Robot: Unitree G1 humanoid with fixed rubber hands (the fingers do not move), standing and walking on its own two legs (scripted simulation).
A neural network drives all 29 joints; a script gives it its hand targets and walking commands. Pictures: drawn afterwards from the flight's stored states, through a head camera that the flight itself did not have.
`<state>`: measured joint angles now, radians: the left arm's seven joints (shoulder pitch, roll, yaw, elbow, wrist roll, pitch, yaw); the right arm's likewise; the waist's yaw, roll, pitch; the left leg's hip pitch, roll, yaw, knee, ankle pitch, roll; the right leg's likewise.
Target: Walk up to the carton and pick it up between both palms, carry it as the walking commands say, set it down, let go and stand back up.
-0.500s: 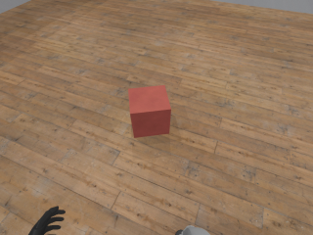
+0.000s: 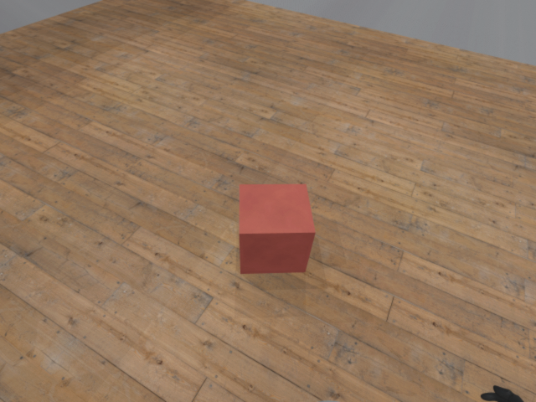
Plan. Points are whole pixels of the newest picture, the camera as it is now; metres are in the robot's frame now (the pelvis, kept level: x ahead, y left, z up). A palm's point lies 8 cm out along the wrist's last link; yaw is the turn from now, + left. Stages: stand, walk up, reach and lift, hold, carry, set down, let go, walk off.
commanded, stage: walk up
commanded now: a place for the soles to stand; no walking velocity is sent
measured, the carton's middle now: (273, 229) +0.89 -0.03 -0.62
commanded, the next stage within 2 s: none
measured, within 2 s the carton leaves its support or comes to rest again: neither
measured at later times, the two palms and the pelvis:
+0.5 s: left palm (66, 347) +0.22 +0.33 -0.06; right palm (473, 325) +0.27 -0.34 -0.07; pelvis +0.17 -0.02 +0.00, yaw +0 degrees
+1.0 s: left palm (124, 260) +0.40 +0.30 -0.09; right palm (449, 291) +0.36 -0.35 -0.11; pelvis +0.28 -0.02 -0.02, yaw +0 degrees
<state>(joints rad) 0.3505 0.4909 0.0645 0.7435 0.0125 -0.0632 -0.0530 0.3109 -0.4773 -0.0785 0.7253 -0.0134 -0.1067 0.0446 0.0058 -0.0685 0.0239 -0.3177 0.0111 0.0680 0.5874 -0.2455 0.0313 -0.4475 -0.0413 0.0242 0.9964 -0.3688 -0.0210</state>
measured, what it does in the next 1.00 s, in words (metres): walks ahead: right foot, then left foot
